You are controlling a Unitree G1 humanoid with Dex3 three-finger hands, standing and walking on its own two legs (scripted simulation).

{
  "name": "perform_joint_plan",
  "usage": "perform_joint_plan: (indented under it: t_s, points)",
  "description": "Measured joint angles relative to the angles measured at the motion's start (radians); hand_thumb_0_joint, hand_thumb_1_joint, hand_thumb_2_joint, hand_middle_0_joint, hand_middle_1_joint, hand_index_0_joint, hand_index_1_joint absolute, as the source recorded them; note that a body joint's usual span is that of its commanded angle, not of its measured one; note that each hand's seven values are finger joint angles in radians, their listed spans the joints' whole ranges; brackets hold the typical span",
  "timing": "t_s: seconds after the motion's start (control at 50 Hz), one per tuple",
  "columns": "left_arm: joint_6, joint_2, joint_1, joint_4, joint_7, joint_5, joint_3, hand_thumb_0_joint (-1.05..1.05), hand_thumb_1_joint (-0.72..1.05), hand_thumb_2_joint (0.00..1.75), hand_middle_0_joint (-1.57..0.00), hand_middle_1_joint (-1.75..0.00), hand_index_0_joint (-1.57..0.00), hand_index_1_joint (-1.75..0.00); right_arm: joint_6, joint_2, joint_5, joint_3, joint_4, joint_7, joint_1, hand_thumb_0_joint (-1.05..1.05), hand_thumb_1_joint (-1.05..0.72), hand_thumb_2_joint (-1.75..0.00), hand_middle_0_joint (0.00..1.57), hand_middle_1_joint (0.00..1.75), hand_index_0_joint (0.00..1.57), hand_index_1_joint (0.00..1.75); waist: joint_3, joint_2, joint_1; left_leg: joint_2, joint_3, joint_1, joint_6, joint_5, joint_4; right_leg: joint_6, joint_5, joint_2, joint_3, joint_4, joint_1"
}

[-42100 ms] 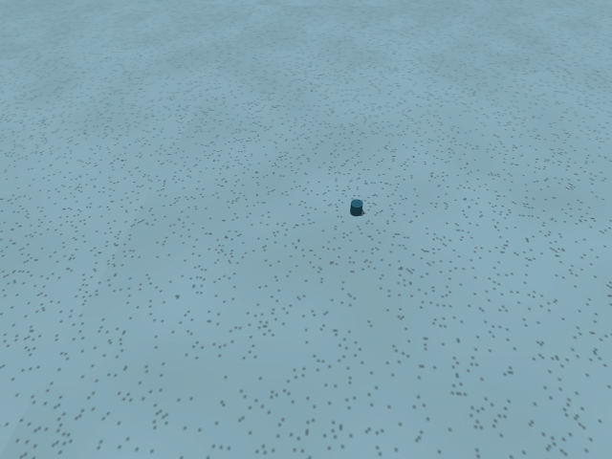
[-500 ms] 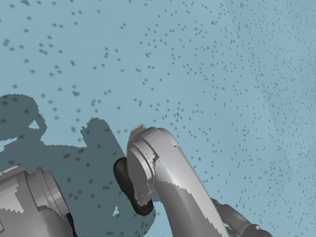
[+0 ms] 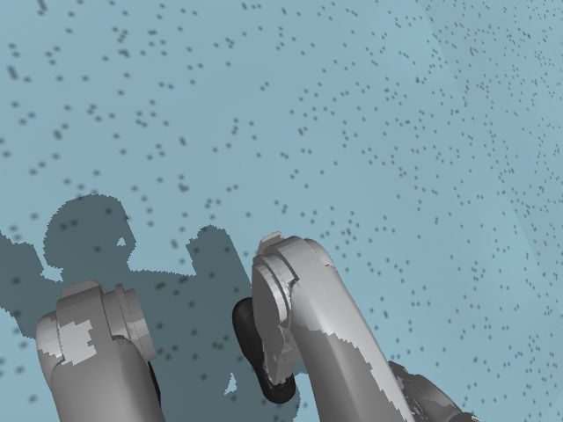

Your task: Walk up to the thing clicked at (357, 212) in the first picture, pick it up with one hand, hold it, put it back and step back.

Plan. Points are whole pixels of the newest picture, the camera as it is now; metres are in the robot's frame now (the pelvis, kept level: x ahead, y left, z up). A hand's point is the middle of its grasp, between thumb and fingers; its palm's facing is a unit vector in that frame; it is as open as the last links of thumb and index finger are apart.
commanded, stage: withdraw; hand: left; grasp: from above
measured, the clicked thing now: out of the picture +0.46 +0.36 -0.29
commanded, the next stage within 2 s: home in 0.58 s
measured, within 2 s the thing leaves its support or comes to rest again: neither
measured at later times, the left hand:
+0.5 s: hand out of the picture +0.43 +0.35 -0.12, palm faces -0.47 -0.13 -0.87, open 14.0 cm
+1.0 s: hand out of the picture +0.41 +0.36 -0.05, palm faces -0.31 -0.29 -0.91, open 11.2 cm
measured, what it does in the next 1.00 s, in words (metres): rises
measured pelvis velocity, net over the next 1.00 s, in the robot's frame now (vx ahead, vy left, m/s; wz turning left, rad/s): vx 0.00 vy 0.00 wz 0.13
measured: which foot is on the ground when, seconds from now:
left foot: down 0.00-1.00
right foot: down 0.00-1.00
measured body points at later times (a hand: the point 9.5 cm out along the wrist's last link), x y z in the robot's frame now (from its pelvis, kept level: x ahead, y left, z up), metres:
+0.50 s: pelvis -0.02 -0.01 +0.03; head +0.21 +0.10 +0.40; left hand +0.45 +0.36 -0.07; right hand +0.08 -0.28 -0.06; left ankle +0.06 +0.12 -0.28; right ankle +0.11 -0.10 -0.28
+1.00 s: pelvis +0.00 +0.00 +0.07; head +0.21 +0.08 +0.46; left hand +0.42 +0.37 +0.00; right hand +0.11 -0.25 -0.05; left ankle +0.06 +0.12 -0.28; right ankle +0.11 -0.10 -0.28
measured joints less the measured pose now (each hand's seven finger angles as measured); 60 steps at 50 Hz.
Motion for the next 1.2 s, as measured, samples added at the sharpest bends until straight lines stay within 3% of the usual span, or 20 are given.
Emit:
perform_joint_plan:
  t_s: [0.12, 0.2, 0.26, 0.32, 0.42, 0.6, 0.7, 0.78, 0.86, 0.92, 1.1, 1.2]
  points:
    - [0.088, -0.095, 0.039, -0.084, -0.137, -0.082, -0.074, 0.0, -0.51, 0.99, -0.09, -0.99, -0.09, -0.99, 0.052, 0.013, 0.054, -0.08, 0.014, 0.009, 0.006, 0.0, -0.91, -0.9, 0.2, 0.3, 0.2, 0.3, -0.088, 0.081, 0.058, 0.0, 0.05, 0.024, 0.01, 0.009, -0.06, -0.001, -0.009, -0.011, 0.042, -0.029, 0.014]
    - [0.105, -0.147, 0.038, -0.126, -0.251, -0.131, -0.128, 0.0, -0.51, 1.0, -0.09, -0.99, -0.08, -0.99, 0.091, 0.02, 0.085, -0.111, 0.004, -0.01, 0.0, 0.0, -0.91, -0.9, 0.2, 0.3, 0.2, 0.3, -0.1, 0.101, 0.09, -0.002, 0.084, 0.067, 0.012, 0.029, -0.119, -0.004, -0.002, -0.018, 0.072, -0.064, 0.048]
    - [0.089, -0.169, 0.019, -0.133, -0.316, -0.143, -0.147, 0.0, -0.51, 1.0, -0.09, -0.99, -0.08, -0.99, 0.115, 0.019, 0.096, -0.119, -0.01, -0.037, -0.004, 0.0, -0.91, -0.9, 0.2, 0.3, 0.2, 0.3, -0.094, 0.1, 0.099, -0.005, 0.097, 0.093, 0.01, 0.049, -0.157, -0.009, 0.011, -0.024, 0.083, -0.089, 0.069]
    - [0.058, -0.173, -0.006, -0.124, -0.347, -0.126, -0.146, 0.0, -0.51, 1.01, -0.09, -0.99, -0.08, -1.0, 0.134, 0.013, 0.101, -0.12, -0.022, -0.067, -0.001, 0.0, -0.91, -0.9, 0.2, 0.3, 0.2, 0.3, -0.089, 0.088, 0.095, -0.009, 0.099, 0.101, 0.003, 0.068, -0.179, -0.015, 0.026, -0.028, 0.086, -0.103, 0.074]
    - [-0.007, -0.144, -0.035, -0.066, -0.336, -0.074, -0.118, 0.0, -0.51, 1.01, -0.09, -0.99, -0.08, -1.0, 0.161, 0.0, 0.093, -0.109, -0.02, -0.11, 0.005, 0.0, -0.91, -0.9, 0.2, 0.3, 0.2, 0.3, -0.078, 0.064, 0.066, -0.014, 0.091, 0.087, -0.003, 0.085, -0.171, -0.02, 0.041, -0.032, 0.078, -0.094, 0.061]
    - [-0.081, -0.073, -0.057, 0.025, -0.243, 0.017, -0.078, 0.0, -0.51, 1.01, -0.09, -0.99, -0.09, -1.0, 0.171, -0.002, 0.067, -0.082, 0.015, -0.137, 0.029, 0.0, -0.9, -0.9, 0.2, 0.3, 0.2, 0.3, -0.032, 0.041, 0.034, -0.018, 0.088, 0.019, 0.006, 0.087, -0.1, -0.011, 0.04, -0.034, 0.072, -0.032, 0.004]
    - [-0.078, -0.083, -0.02, -0.057, -0.197, 0.023, -0.041, 0.0, -0.49, 0.99, -0.11, -0.98, -0.11, -0.98, 0.158, 0.025, 0.06, -0.087, 0.021, -0.127, 0.055, 0.0, -0.9, -0.9, 0.2, 0.3, 0.2, 0.3, -0.023, 0.049, 0.045, -0.021, 0.09, -0.009, 0.011, 0.077, -0.081, -0.006, 0.025, -0.036, 0.073, -0.015, -0.018]
    - [-0.044, -0.124, 0.031, -0.154, -0.181, -0.009, -0.019, 0.0, -0.42, 0.97, -0.16, -0.92, -0.16, -0.91, 0.154, 0.056, 0.069, -0.111, 0.026, -0.117, 0.067, 0.0, -0.9, -0.9, 0.2, 0.3, 0.2, 0.3, -0.054, 0.062, 0.063, -0.02, 0.1, -0.003, 0.011, 0.061, -0.097, -0.006, 0.008, -0.037, 0.082, -0.024, -0.016]
    - [0.013, -0.169, 0.064, -0.2, -0.198, -0.072, -0.018, 0.0, -0.28, 0.94, -0.21, -0.8, -0.2, -0.8, 0.154, 0.075, 0.086, -0.135, 0.032, -0.109, 0.058, 0.0, -0.9, -0.9, 0.2, 0.3, 0.2, 0.3, -0.102, 0.08, 0.085, -0.015, 0.108, 0.034, 0.01, 0.044, -0.138, -0.008, -0.005, -0.034, 0.091, -0.06, 0.012]
    - [0.065, -0.218, 0.116, -0.268, -0.239, -0.15, -0.031, 0.0, -0.14, 0.92, -0.22, -0.71, -0.21, -0.71, 0.161, 0.081, 0.107, -0.167, 0.027, -0.105, 0.057, 0.0, -0.9, -0.9, 0.2, 0.3, 0.2, 0.3, -0.148, 0.103, 0.11, -0.014, 0.117, 0.079, 0.01, 0.035, -0.187, -0.01, -0.014, -0.034, 0.102, -0.104, 0.052]
    - [0.188, -0.373, 0.414, -0.602, -0.428, -0.493, -0.071, 0.0, 0.38, 0.92, -0.23, -0.49, -0.23, -0.5, 0.195, 0.054, 0.175, -0.231, -0.012, -0.129, 0.039, 0.0, -0.9, -0.9, 0.2, 0.3, 0.2, 0.3, -0.239, 0.137, 0.201, -0.008, 0.154, 0.291, 0.015, 0.045, -0.403, -0.01, -0.004, -0.032, 0.144, -0.301, 0.248]
    - [0.214, -0.438, 0.587, -0.792, -0.476, -0.646, -0.077, 0.0, 0.65, 0.91, -0.23, -0.4, -0.22, -0.4, 0.187, 0.047, 0.199, -0.254, -0.035, -0.161, 0.02, 0.01, -0.91, -0.9, 0.2, 0.3, 0.2, 0.3, -0.253, 0.119, 0.239, -0.013, 0.159, 0.415, 0.008, 0.067, -0.518, -0.016, 0.014, -0.037, 0.153, -0.408, 0.368]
